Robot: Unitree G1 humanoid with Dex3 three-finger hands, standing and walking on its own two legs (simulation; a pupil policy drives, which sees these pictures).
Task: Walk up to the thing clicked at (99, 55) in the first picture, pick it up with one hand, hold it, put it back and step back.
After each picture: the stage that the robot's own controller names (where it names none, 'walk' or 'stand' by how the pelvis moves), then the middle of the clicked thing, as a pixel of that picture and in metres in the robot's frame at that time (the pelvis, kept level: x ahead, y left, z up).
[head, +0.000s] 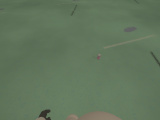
stand; (98, 56) +1.26 -0.17 -0.72
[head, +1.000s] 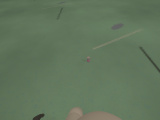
walk; (88, 59) +1.14 +0.12 -0.70
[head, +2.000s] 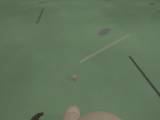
walk; (74, 78) +0.68 +0.25 -0.71
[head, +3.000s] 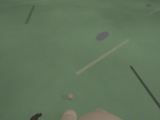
walk; (70, 97) +0.37 +0.18 -0.71
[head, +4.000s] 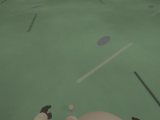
stand; (71, 108) +0.27 +0.20 -0.72
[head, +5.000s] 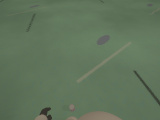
stand; (72, 107) +0.27 +0.19 -0.73
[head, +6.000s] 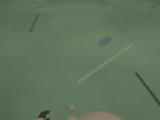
stand; (72, 107) +0.28 +0.19 -0.73
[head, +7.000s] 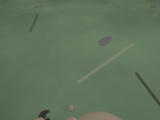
stand; (72, 108) +0.27 +0.20 -0.73
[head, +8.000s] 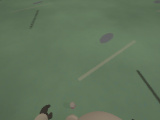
go down; (72, 105) +0.27 +0.19 -0.72
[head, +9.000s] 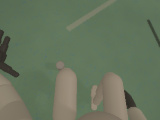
go down; (60, 66) +0.36 +0.22 -0.30
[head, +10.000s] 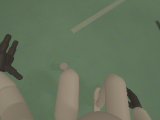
close in; (64, 67) +0.36 +0.22 -0.30
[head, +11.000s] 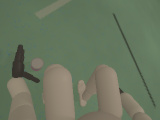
close in; (37, 65) +0.35 +0.25 -0.22
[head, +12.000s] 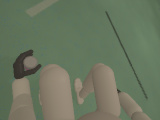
close; (30, 64) +0.35 +0.26 -0.21
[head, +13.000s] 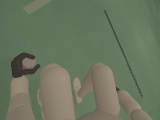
lift; (29, 64) +0.35 +0.26 -0.22
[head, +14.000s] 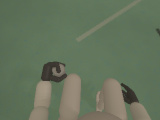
lift; (59, 72) +0.30 +0.22 -0.05
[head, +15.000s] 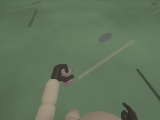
hold; (67, 76) +0.31 +0.16 +0.03
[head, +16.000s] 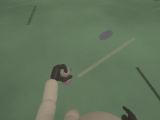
hold; (66, 76) +0.32 +0.18 +0.00
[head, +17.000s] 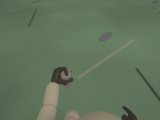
crouch; (67, 79) +0.30 +0.17 +0.00
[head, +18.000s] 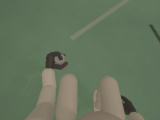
lower; (61, 62) +0.39 +0.20 -0.10
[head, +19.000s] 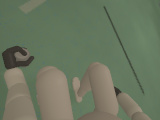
lower; (23, 58) +0.39 +0.27 -0.22
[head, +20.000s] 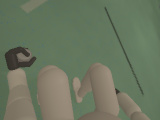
lower; (25, 58) +0.38 +0.28 -0.22
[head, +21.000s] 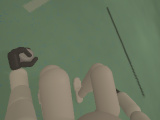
lower; (27, 58) +0.38 +0.27 -0.22
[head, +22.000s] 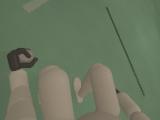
lower; (26, 59) +0.37 +0.28 -0.22
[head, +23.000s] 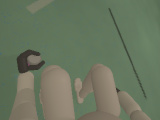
open; (33, 61) +0.36 +0.25 -0.23
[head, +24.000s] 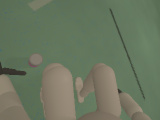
rise; (35, 60) +0.36 +0.24 -0.22
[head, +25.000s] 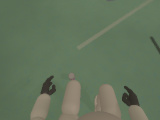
walk; (71, 76) +0.36 +0.18 -0.47
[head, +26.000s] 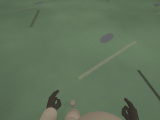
stand; (73, 103) +0.31 +0.17 -0.66
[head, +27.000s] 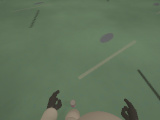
stand; (73, 103) +0.31 +0.17 -0.67
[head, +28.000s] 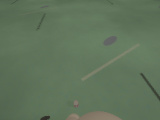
stand; (76, 103) +0.32 +0.16 -0.72
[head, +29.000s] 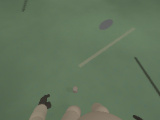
walk; (75, 89) +0.36 +0.12 -0.71
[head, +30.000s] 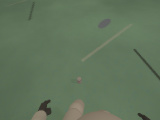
walk; (79, 80) +0.55 +0.17 -0.70
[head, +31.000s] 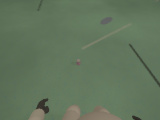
walk; (78, 62) +0.89 +0.19 -0.70
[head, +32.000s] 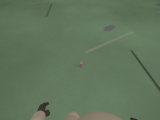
stand; (81, 64) +0.96 +0.15 -0.72
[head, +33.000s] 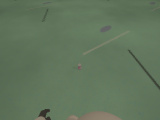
stand; (79, 66) +0.95 +0.19 -0.73
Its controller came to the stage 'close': yes
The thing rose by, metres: 0.71
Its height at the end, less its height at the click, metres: +0.00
